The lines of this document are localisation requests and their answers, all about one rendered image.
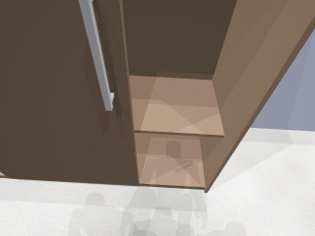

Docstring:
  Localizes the handle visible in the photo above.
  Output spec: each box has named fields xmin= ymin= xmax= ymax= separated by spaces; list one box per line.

xmin=79 ymin=0 xmax=114 ymax=111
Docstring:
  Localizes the wardrobe door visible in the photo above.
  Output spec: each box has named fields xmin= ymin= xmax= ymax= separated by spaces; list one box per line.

xmin=0 ymin=0 xmax=140 ymax=187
